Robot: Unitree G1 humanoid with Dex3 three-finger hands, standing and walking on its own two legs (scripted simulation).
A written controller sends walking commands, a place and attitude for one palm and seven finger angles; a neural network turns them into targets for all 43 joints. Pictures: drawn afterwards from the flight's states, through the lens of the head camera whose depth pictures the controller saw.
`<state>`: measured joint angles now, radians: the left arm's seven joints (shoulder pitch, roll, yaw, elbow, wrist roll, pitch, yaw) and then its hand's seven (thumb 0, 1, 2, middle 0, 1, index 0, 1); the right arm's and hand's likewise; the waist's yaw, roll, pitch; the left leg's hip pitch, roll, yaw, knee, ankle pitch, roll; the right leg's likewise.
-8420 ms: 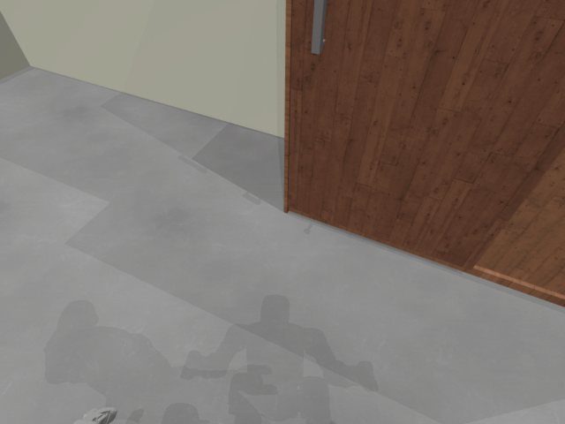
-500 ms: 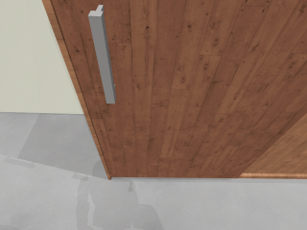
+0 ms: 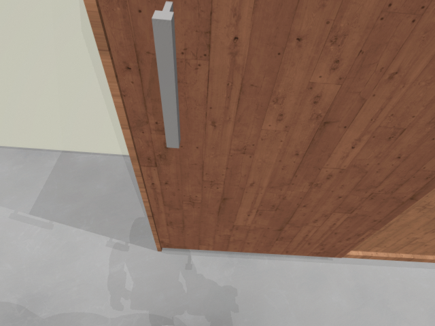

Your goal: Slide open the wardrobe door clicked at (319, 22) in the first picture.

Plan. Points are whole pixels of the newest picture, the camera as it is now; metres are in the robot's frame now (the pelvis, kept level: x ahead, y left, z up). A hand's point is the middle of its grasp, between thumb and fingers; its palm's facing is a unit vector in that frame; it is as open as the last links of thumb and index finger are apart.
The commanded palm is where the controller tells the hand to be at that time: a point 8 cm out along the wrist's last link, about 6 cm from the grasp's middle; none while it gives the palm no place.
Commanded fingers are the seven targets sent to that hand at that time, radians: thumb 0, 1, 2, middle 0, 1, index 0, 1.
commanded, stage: come to a stop and stand still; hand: left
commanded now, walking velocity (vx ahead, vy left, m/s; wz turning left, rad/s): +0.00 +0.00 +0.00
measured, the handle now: (171, 85) +0.46 +0.13 +0.19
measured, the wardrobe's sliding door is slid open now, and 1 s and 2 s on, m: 0.00 0.00 0.00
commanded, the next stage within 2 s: none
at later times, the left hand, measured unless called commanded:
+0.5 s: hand out of the picture -0.04 +0.14 -0.16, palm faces +0.04 -0.98 -0.17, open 7.4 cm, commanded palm none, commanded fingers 0.00 0.90 0.90 -0.20 -0.30 -0.20 -0.30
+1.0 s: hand out of the picture -0.04 +0.17 -0.17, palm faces +0.04 -0.98 -0.21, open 7.4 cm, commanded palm none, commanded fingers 0.00 0.90 0.90 -0.20 -0.30 -0.20 -0.30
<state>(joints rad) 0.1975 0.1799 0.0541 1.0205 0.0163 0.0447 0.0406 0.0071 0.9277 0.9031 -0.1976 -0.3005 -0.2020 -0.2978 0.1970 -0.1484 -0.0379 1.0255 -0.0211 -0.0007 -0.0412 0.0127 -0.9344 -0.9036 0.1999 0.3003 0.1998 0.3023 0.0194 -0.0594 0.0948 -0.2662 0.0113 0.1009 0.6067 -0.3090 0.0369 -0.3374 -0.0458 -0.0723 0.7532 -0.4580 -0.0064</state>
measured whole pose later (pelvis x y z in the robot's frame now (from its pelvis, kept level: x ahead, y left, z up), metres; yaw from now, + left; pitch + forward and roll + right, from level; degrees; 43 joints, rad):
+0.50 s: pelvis -0.04 -0.02 +0.01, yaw +0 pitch -3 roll +0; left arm 0.30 0.13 0.00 1.09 0.02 0.00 0.03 0.01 0.91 0.90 -0.20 -0.30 -0.20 -0.30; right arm 0.25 -0.16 -0.02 1.10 -0.01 0.02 -0.03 0.00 -0.92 -0.90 0.20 0.30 0.20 0.30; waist 0.00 0.00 0.03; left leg -0.22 0.03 0.09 0.42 -0.15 0.01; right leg -0.11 0.00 -0.05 0.46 -0.30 -0.02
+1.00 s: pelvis -0.04 -0.01 +0.00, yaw +1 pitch -2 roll -1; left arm 0.35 0.15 0.01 1.03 0.03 -0.01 0.05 0.01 0.91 0.90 -0.20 -0.30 -0.20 -0.30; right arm 0.34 -0.14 -0.02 1.03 -0.02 0.00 -0.03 0.01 -0.91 -0.90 0.20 0.30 0.20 0.30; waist -0.02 0.01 0.00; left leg -0.32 0.03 0.07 0.58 -0.23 0.03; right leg -0.17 0.00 -0.07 0.54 -0.34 -0.01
